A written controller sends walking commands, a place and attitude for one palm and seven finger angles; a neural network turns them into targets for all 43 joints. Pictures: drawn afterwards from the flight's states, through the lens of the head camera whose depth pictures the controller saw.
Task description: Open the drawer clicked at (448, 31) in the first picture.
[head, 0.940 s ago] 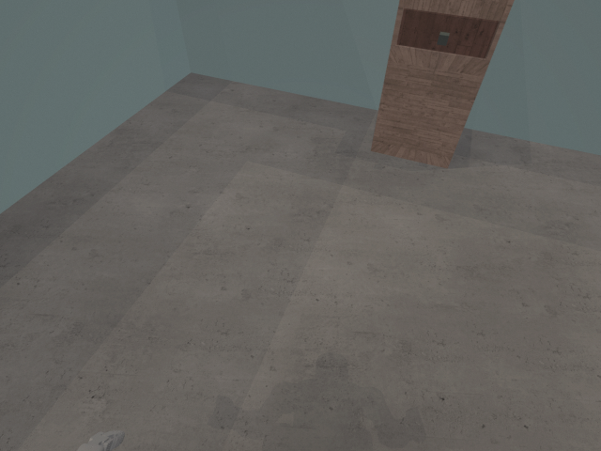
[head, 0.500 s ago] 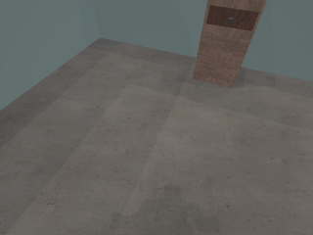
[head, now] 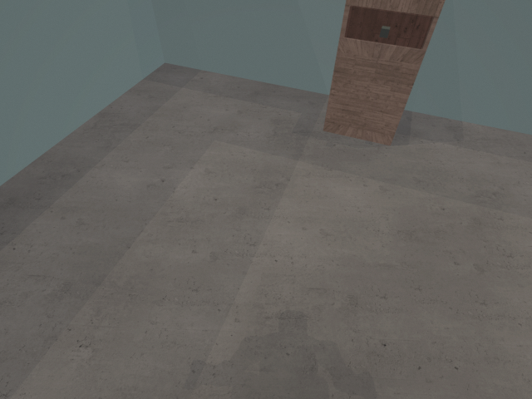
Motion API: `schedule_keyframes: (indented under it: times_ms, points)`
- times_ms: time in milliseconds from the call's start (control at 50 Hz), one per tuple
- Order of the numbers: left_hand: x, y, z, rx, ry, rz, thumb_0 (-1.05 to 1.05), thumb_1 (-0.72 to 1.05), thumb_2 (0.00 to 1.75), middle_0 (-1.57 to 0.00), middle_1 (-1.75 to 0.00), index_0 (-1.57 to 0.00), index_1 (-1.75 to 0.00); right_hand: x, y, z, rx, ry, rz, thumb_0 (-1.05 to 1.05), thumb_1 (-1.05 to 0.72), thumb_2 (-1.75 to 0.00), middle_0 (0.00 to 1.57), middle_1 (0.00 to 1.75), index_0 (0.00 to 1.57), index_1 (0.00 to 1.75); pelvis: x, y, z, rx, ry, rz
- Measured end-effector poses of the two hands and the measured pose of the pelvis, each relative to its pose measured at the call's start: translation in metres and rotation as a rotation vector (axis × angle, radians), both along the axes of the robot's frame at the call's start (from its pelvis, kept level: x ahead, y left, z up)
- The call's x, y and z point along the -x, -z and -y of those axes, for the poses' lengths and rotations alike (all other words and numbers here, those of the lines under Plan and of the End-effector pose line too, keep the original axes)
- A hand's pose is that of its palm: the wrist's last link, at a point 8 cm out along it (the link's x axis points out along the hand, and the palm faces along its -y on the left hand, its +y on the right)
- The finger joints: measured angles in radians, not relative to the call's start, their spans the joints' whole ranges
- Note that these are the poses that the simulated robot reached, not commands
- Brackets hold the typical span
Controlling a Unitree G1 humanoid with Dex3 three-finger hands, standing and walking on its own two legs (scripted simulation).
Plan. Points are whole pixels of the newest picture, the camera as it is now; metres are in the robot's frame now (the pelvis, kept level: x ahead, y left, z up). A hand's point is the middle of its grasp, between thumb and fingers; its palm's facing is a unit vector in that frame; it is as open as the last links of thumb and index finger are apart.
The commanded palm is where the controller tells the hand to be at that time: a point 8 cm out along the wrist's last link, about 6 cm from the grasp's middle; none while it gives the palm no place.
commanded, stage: look at it before walking up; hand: left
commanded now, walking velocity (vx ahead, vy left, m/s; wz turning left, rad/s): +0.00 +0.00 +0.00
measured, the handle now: (385, 30) +1.74 -0.50 -0.10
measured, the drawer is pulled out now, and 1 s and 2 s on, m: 0.00 0.00 0.00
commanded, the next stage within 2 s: walk to a spot facing it in 0.50 s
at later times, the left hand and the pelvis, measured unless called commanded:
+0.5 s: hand out of the picture +0.09 +0.25 -0.15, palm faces -0.03 -0.94 -0.33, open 7.3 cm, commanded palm none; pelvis +0.01 +0.00 +0.00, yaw +0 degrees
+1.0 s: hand out of the picture +0.10 +0.16 -0.18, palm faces -0.16 -0.96 -0.23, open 7.3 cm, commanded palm none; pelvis +0.06 -0.04 -0.02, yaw -11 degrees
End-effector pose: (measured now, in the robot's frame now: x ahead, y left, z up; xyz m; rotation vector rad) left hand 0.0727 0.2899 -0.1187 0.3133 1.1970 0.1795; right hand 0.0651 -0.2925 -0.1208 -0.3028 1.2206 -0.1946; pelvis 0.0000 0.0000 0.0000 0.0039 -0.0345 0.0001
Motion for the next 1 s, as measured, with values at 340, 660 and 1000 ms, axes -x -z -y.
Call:
schedule_keyframes:
  times_ms: [340,660,1000]
  points:
    - [-0.006,0.0,0.001,0.002,0.001,-0.001,0.0,0.91,0.89,-0.2,-0.3,-0.21,-0.3,-0.014,-0.003,0.001,0.004,-0.003,0.019,0.01,-0.91,-0.9,0.2,0.3,0.21,0.3,-0.006,-0.001,0.001,0.0,0.004,-0.002]
    - [-0.006,-0.001,0.001,-0.004,-0.008,0.001,0.0,0.91,0.89,-0.2,-0.3,-0.21,-0.3,-0.018,-0.004,0.001,0.006,-0.006,0.027,0.01,-0.91,-0.9,0.2,0.29,0.21,0.3,-0.008,-0.002,0.001,0.001,0.008,0.005]
    - [-0.034,0.031,0.081,0.095,0.095,-0.143,0.01,0.91,0.89,-0.2,-0.3,-0.2,-0.3,0.059,0.049,-0.006,-0.128,0.257,-0.133,0.01,-0.91,-0.9,0.2,0.3,0.21,0.3,-0.061,0.024,0.037,-0.011,0.193,-0.01]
